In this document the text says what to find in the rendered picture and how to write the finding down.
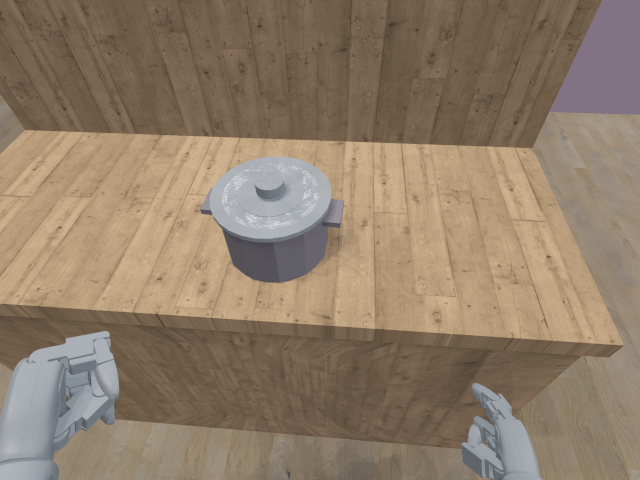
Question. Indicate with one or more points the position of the robot left hand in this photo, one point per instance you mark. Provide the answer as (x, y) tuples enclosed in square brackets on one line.
[(30, 426)]

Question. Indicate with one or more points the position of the robot right hand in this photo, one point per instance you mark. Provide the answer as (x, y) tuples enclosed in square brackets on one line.
[(509, 446)]

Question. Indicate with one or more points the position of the table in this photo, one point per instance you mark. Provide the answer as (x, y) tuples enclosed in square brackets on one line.
[(453, 264)]

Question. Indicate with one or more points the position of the left robot forearm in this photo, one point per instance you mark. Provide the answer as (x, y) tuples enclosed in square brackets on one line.
[(29, 469)]

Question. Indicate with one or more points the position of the pot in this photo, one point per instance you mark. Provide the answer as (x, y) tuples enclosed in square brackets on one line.
[(283, 260)]

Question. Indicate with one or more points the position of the knob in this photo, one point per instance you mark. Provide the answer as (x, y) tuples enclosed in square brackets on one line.
[(269, 185)]

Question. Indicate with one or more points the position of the lid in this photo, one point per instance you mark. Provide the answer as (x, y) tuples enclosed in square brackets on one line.
[(239, 211)]

